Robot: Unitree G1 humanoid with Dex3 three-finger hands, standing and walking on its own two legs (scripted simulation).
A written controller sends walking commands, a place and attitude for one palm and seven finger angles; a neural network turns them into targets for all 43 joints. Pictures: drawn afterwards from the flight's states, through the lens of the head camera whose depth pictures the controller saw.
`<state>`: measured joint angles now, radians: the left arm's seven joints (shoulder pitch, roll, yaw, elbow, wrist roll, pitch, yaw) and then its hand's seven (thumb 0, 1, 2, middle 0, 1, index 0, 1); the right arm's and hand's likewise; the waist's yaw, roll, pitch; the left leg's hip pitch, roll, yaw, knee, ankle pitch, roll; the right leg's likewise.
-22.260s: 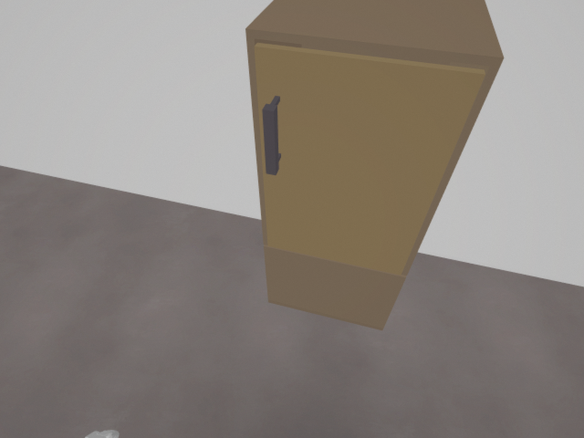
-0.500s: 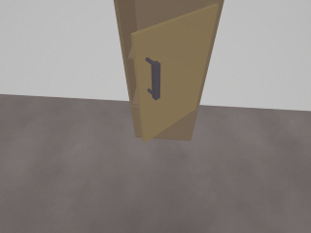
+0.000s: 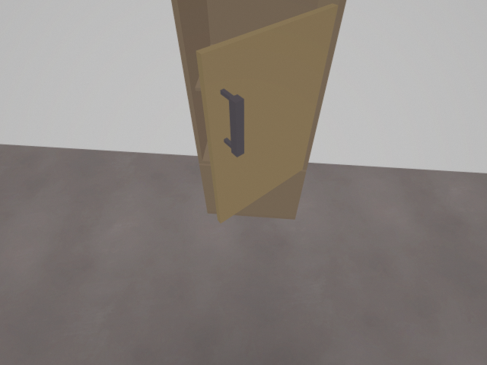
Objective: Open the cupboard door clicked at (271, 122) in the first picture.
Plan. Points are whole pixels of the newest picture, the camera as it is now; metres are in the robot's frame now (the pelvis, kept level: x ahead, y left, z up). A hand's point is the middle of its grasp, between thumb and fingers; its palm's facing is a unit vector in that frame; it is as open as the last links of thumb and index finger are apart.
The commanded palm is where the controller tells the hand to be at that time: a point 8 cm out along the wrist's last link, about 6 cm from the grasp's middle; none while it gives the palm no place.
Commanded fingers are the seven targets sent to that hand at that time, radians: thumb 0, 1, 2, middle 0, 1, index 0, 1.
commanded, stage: look to check the result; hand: left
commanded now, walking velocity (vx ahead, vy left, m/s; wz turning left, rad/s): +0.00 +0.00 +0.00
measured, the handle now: (231, 123) +0.61 +0.06 +0.04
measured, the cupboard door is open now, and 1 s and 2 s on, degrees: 44 44 44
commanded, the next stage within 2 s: walk to a spot facing it in 0.26 s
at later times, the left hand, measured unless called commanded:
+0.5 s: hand out of the picture +0.01 +0.17 -0.18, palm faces +0.03 -0.98 -0.20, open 7.4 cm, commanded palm none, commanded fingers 0.00 0.90 0.90 -0.20 -0.30 -0.20 -0.30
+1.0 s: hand out of the picture +0.11 +0.16 -0.16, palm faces -0.20 -0.93 -0.31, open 7.4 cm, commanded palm none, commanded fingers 0.00 0.90 0.90 -0.20 -0.30 -0.20 -0.30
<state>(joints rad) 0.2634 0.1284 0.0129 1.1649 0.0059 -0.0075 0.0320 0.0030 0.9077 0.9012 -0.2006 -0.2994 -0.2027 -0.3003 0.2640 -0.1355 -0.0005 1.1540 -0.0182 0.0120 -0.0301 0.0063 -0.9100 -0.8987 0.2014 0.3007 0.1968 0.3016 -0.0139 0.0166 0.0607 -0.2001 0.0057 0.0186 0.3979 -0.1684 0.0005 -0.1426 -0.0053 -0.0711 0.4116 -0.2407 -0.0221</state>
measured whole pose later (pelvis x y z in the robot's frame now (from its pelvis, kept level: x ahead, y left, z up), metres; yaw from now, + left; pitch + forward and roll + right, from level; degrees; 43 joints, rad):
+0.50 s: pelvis +0.01 -0.01 +0.00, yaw -1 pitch -1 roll +0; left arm 0.25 0.14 0.03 1.14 0.01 0.00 0.03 0.00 0.91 0.90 -0.20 -0.30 -0.20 -0.30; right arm 0.23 -0.15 -0.01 1.14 -0.02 0.02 -0.04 0.01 -0.91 -0.90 0.20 0.30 0.20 0.30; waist 0.00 0.01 0.07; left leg -0.20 0.02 0.03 0.42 -0.19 -0.01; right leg -0.14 0.01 -0.06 0.41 -0.25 -0.03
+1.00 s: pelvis -0.01 -0.03 -0.01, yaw -16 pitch +0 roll +2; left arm 0.20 0.20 0.08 0.96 0.02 0.02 0.02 0.00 0.91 0.90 -0.20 -0.30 -0.20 -0.30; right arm 0.12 -0.23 -0.07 0.96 -0.01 0.06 -0.03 0.01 -0.91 -0.90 0.20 0.30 0.20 0.30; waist 0.01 0.03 0.12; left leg -0.47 0.05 0.03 1.08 -0.45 -0.06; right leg -0.27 0.05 0.04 0.57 -0.29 -0.07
